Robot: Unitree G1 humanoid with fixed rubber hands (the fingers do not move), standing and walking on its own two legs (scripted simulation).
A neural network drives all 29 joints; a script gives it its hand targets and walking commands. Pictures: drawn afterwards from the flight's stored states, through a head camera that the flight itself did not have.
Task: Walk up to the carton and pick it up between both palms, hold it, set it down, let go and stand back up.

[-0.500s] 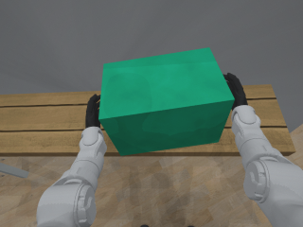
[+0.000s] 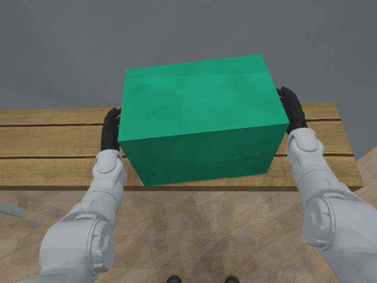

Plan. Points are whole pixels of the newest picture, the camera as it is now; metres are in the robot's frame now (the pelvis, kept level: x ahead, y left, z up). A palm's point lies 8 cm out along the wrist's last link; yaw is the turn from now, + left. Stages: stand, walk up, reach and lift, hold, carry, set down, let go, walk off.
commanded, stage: set down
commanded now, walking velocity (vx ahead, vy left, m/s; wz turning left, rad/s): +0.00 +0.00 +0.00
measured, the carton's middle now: (199, 124) +0.48 +0.03 -0.02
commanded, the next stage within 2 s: none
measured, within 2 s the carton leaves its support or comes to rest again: neither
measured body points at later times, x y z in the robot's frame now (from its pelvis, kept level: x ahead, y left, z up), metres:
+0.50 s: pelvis -0.02 -0.01 -0.02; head +0.10 -0.03 +0.41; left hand +0.43 +0.23 +0.03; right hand +0.50 -0.20 +0.04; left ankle +0.00 +0.14 -0.73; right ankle +0.02 -0.11 -0.73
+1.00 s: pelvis -0.05 -0.01 -0.03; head +0.06 -0.04 +0.41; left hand +0.38 +0.23 +0.02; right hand +0.44 -0.24 +0.04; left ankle +0.00 +0.14 -0.73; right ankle +0.02 -0.11 -0.73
